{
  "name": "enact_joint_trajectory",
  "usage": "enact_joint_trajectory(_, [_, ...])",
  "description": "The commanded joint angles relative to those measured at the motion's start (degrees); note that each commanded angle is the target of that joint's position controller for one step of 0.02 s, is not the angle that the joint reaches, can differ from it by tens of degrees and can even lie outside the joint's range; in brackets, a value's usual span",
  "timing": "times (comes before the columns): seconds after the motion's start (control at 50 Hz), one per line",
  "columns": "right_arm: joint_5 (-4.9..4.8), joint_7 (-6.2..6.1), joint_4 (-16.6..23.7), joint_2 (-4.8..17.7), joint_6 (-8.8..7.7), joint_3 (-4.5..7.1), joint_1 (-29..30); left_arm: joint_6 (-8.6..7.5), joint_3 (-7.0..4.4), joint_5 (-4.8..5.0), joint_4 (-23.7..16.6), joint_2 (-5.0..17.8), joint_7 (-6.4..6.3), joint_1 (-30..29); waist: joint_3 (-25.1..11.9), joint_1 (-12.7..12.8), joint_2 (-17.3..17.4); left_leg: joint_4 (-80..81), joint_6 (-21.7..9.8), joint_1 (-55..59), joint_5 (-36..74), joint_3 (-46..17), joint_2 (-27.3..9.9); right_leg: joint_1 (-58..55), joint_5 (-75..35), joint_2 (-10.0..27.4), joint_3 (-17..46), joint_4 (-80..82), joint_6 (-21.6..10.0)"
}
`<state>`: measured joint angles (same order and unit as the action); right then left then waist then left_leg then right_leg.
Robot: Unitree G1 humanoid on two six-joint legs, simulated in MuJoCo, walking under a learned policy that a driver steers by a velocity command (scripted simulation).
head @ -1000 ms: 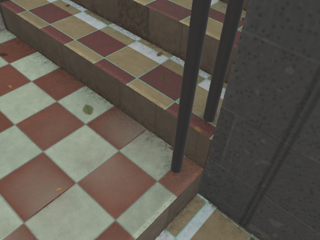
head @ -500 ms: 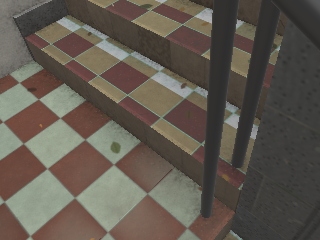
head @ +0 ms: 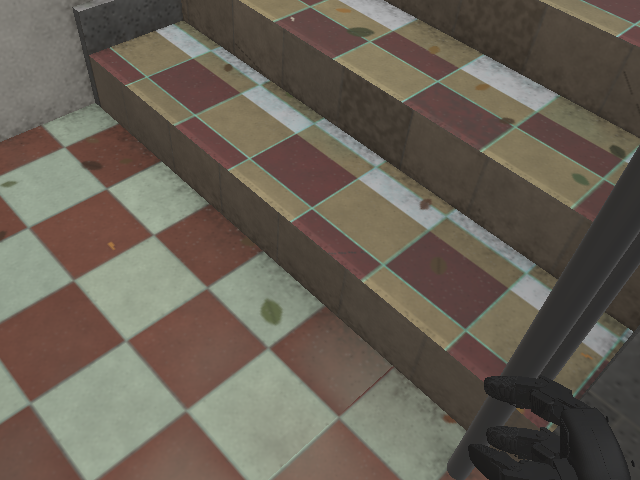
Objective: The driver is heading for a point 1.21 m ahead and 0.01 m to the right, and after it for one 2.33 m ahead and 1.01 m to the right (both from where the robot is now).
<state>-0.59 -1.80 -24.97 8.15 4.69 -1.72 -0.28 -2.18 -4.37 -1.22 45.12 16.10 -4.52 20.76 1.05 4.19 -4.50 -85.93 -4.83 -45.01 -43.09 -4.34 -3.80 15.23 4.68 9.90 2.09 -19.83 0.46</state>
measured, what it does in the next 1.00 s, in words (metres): climbs: right foot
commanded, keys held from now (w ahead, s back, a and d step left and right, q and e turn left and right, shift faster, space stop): w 1.00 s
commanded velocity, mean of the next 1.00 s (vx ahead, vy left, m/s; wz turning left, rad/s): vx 0.42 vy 0.04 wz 0.00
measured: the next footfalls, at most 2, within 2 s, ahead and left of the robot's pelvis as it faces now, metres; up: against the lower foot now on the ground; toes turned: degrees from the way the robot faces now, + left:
right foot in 0.58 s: +0.31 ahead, -0.04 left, +0.17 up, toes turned -4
left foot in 1.10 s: +0.69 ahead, +0.14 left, +0.17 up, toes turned +3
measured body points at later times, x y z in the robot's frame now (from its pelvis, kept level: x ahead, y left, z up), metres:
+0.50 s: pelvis +0.14 +0.07 +0.17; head +0.14 +0.06 +0.62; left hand +0.31 +0.31 +0.08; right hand +0.18 -0.20 +0.04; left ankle +0.04 +0.18 -0.57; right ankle +0.25 -0.04 -0.54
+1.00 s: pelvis +0.42 +0.05 +0.17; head +0.46 +0.03 +0.61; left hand +0.38 +0.30 +0.04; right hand +0.54 -0.17 +0.03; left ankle +0.64 +0.16 -0.52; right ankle +0.27 -0.04 -0.57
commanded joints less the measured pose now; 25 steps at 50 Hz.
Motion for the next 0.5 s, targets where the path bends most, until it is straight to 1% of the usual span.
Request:
enact_joint_trajectory(0.02, [1.23,0.73,-6.45,15.31,0.91,4.03,-27.62,3.11,-0.14,-0.78,-13.47,-0.62,3.36,-13.99,-7.30,-16.23,42.48,59.04,-13.01,24.43,-6.64,-35.80,-3.69,30.25,32.92,-16.01,2.29,-32.46,-2.27])
enact_joint_trajectory(0.04, [-2.33,0.19,-4.19,17.19,0.22,4.94,-17.30,4.43,1.32,-2.08,-14.23,-5.95,4.02,-10.78,-1.57,-11.50,46.18,69.88,-13.18,15.67,-12.14,-45.45,-3.97,31.04,36.72,-19.91,16.46,-53.44,-1.49])
enact_joint_trajectory(0.06, [-1.84,0.00,-3.30,16.39,-0.22,4.58,-9.54,3.95,1.00,-3.82,-13.30,-5.90,3.43,-7.07,0.31,-5.46,40.25,69.52,-11.44,15.17,-17.03,-44.34,-6.28,35.92,30.34,-20.06,17.57,-67.68,-1.41])
enact_joint_trajectory(0.08, [-0.24,-0.08,-4.10,13.65,-0.54,4.28,-4.02,3.29,0.35,-4.16,-12.53,-2.84,3.13,-4.09,3.55,0.01,30.74,66.48,-7.65,13.12,-19.69,-41.66,-5.44,36.95,23.98,-17.63,14.40,-69.66,-1.49])
enact_joint_trajectory(0.1, [1.20,-0.34,-5.07,11.16,-0.84,4.00,0.09,2.83,-0.29,-3.61,-11.00,-0.48,2.66,-1.72,5.78,3.12,23.85,60.75,-6.19,12.08,-13.45,-35.21,-4.51,35.63,18.70,-15.31,10.77,-68.63,-0.78])
enact_joint_trajectory(0.12, [1.71,0.05,-4.96,7.85,-0.97,3.50,2.12,3.25,-0.62,-3.37,-9.19,1.06,1.89,-1.46,4.86,3.09,18.10,55.80,-5.94,10.08,-5.32,-28.81,-4.05,30.51,13.74,-14.26,7.25,-67.90,0.22])
enact_joint_trajectory(0.14, [1.62,0.18,-5.59,5.08,-1.53,3.19,2.55,4.02,-1.31,-3.24,-7.89,1.84,1.68,-1.17,2.43,2.29,14.60,51.45,-7.90,8.18,4.12,-24.55,-4.01,26.02,11.02,-15.01,3.50,-71.83,0.50])
enact_joint_trajectory(0.16, [1.62,0.17,-6.49,4.09,-2.30,2.91,0.13,4.67,-1.52,-2.67,-8.18,1.99,1.47,-2.71,1.59,1.02,12.14,49.31,-9.42,9.69,11.04,-22.17,-4.64,25.61,11.76,-15.06,1.81,-73.91,0.30])
enact_joint_trajectory(0.18, [1.41,0.05,-8.14,4.08,-3.03,3.00,-3.30,4.93,-1.18,-1.97,-8.81,1.72,1.63,-4.98,1.48,-0.32,9.25,48.42,-9.90,11.27,15.37,-20.80,-4.85,25.87,12.22,-14.64,1.43,-73.20,-0.27])
enact_joint_trajectory(0.2, [1.28,-0.24,-9.53,5.26,-4.06,3.30,-6.85,4.83,-0.62,-1.21,-9.77,0.40,1.72,-7.01,1.96,-1.25,7.07,48.77,-10.68,13.19,18.52,-21.30,-5.71,27.15,12.05,-14.84,1.82,-72.93,-1.11])
enact_joint_trajectory(0.22, [2.58,0.04,-12.17,10.38,-6.47,5.53,-14.65,4.74,-0.22,-2.23,-11.36,-1.74,3.53,-11.61,-0.69,-3.76,4.46,54.89,-10.58,21.36,-5.87,-30.15,-10.89,37.43,8.50,-13.02,4.15,-77.45,-2.41])
enact_joint_trajectory(0.24, [2.07,0.14,-12.38,10.46,-7.21,5.81,-14.47,4.33,0.72,-2.11,-13.50,-2.55,3.84,-15.14,0.95,-4.49,3.83,58.70,-8.43,26.69,-5.99,-31.03,-10.68,42.43,7.19,-10.83,5.89,-70.18,-2.12])
enact_joint_trajectory(0.26, [2.36,0.21,-13.12,11.63,-8.17,6.30,-16.40,3.75,0.53,-1.99,-13.42,-1.27,4.31,-14.96,-0.40,-5.16,4.37,61.69,-8.18,31.52,-4.50,-29.50,-10.29,43.27,7.24,-11.64,5.52,-66.66,-2.01])
enact_joint_trajectory(0.28, [2.21,-0.09,-14.19,12.27,-8.97,6.75,-17.90,3.20,-0.13,-1.41,-12.68,0.56,5.05,-14.58,-0.80,-5.52,5.60,64.51,-8.12,35.84,-2.38,-27.36,-10.04,43.64,6.77,-11.60,5.25,-62.93,-1.39])
enact_joint_trajectory(0.3, [1.77,-0.72,-14.60,10.80,-9.21,6.68,-17.63,3.07,-0.29,-1.19,-13.01,0.78,5.30,-13.88,-0.44,-4.84,6.58,65.40,-8.09,36.51,1.48,-25.87,-10.10,42.19,5.54,-10.98,7.83,-60.04,-0.61])
enact_joint_trajectory(0.32, [1.97,-1.01,-14.61,10.27,-8.96,6.17,-18.62,3.33,-0.27,-0.23,-12.35,1.44,5.95,-12.34,-0.77,-4.82,7.38,68.58,-9.66,36.99,2.33,-22.45,-9.55,40.63,8.45,-11.57,3.98,-56.12,0.53])
enact_joint_trajectory(0.34, [2.10,-1.22,-14.80,9.64,-8.77,5.98,-18.58,3.45,-0.46,0.36,-12.62,1.69,6.33,-13.52,1.16,-4.54,6.85,69.76,-10.17,36.55,4.88,-20.07,-9.17,38.83,8.59,-11.25,3.26,-51.81,1.62])
enact_joint_trajectory(0.36, [2.29,-1.41,-15.19,9.73,-8.80,5.92,-19.34,3.55,-0.21,0.29,-12.91,1.09,6.74,-14.68,2.20,-4.69,6.62,71.64,-10.82,36.74,6.74,-18.29,-9.00,38.45,8.37,-10.79,2.31,-47.99,1.91])
enact_joint_trajectory(0.38, [2.50,-1.69,-15.36,10.64,-8.92,6.16,-19.76,3.38,-0.31,0.26,-12.94,0.67,6.88,-15.24,3.24,-4.83,7.03,73.41,-11.18,37.51,8.42,-16.56,-9.19,38.30,8.29,-10.00,1.50,-45.49,2.03])
enact_joint_trajectory(0.4, [1.58,-2.09,-15.37,11.05,-8.66,6.13,-19.00,3.01,0.72,0.97,-13.40,-0.60,7.35,-15.17,3.45,-4.10,7.75,75.77,-9.65,37.13,9.51,-13.58,-8.84,34.03,10.29,-8.13,1.25,-34.43,1.87])
enact_joint_trajectory(0.42, [1.15,-2.05,-15.91,10.94,-9.27,5.72,-18.89,2.44,0.78,1.33,-12.47,-1.10,8.12,-15.26,3.70,-5.63,7.71,79.08,-9.06,33.99,11.32,-8.08,-5.92,26.28,13.28,-10.03,-6.25,-26.70,1.19])
enact_joint_trajectory(0.44, [1.60,-1.32,-16.26,11.13,-9.87,5.66,-20.06,1.73,0.55,1.45,-12.05,-1.00,8.64,-16.62,3.81,-7.41,10.17,79.91,-9.29,34.39,13.43,-6.51,-5.46,21.74,11.50,-10.14,-7.99,-22.53,-0.27])
enact_joint_trajectory(0.46, [1.26,-0.69,-16.35,12.21,-10.85,5.46,-19.67,0.88,0.34,1.47,-12.73,-0.64,8.97,-17.36,3.82,-7.42,11.03,82.08,-9.09,33.24,15.90,-6.59,-8.22,16.20,7.62,-9.21,-7.50,-20.92,-3.00])
enact_joint_trajectory(0.48, [1.19,-0.17,-16.84,13.19,-11.18,5.51,-18.97,0.62,0.15,0.87,-12.77,-0.79,8.98,-16.91,4.03,-7.12,9.91,82.04,-8.93,34.69,18.01,-5.50,-8.29,14.96,6.83,-9.13,-7.55,-17.96,-4.57])
enact_joint_trajectory(0.5, [1.10,0.50,-17.60,14.08,-11.25,5.65,-20.26,0.51,0.23,0.42,-13.11,-0.17,8.95,-17.04,4.30,-7.61,9.65,81.80,-8.64,36.76,19.77,-4.49,-9.08,13.28,6.72,-9.43,-8.47,-15.63,-6.12])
